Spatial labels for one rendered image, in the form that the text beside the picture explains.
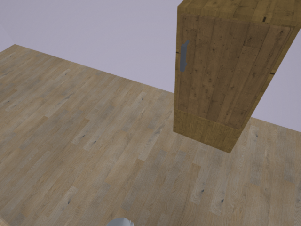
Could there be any handle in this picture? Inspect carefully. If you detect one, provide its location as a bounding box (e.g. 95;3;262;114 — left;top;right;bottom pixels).
180;40;189;72

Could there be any cupboard door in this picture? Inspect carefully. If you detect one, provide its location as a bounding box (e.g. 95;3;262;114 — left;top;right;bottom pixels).
176;13;293;130

